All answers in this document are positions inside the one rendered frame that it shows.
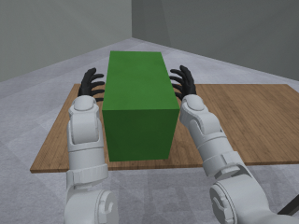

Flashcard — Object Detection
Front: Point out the robot right upper arm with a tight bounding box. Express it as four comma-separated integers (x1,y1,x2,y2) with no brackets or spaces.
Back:
209,174,299,224

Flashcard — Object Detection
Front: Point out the carton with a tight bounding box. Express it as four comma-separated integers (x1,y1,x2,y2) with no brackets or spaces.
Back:
102,50,180,162

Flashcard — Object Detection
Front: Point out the table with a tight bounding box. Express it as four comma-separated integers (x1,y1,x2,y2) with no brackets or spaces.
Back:
30,83,299,216

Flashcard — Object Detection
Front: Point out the robot left upper arm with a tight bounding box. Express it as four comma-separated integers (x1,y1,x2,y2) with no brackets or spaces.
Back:
64,189,120,224

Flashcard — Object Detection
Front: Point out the robot right forearm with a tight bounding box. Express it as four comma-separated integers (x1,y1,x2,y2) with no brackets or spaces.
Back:
179,94,269,207

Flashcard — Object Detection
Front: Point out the robot right hand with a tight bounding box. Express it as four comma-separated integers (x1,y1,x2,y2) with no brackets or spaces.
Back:
169,65,197,102

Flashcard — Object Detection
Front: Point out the robot left forearm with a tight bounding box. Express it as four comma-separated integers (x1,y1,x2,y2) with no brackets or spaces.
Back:
63,95,109,224

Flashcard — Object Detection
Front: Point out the robot left hand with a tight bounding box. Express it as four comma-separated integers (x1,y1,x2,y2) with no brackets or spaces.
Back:
78,67,105,103

